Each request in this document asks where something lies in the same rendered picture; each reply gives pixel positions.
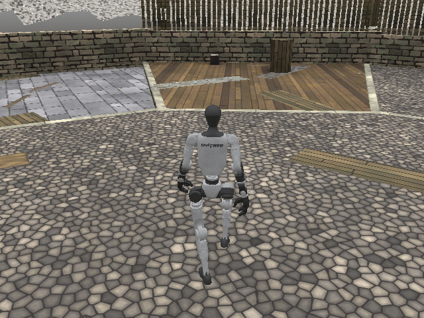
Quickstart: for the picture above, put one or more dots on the robot left hand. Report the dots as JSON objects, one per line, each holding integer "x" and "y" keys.
{"x": 186, "y": 183}

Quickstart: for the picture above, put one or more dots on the left robot upper arm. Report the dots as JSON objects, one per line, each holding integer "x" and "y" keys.
{"x": 188, "y": 150}

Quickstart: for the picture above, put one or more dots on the left robot forearm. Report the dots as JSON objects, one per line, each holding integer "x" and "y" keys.
{"x": 182, "y": 173}

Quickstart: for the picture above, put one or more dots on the right robot forearm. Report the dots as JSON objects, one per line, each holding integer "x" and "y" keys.
{"x": 241, "y": 182}

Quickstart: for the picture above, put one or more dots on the robot torso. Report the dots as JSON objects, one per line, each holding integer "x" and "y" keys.
{"x": 212, "y": 157}

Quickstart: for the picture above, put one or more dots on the robot right foot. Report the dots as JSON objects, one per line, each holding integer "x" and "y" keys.
{"x": 225, "y": 242}

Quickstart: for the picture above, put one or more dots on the right robot upper arm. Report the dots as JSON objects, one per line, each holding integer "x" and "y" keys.
{"x": 235, "y": 152}

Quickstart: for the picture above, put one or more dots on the robot right hand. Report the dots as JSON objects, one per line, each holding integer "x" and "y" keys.
{"x": 245, "y": 206}

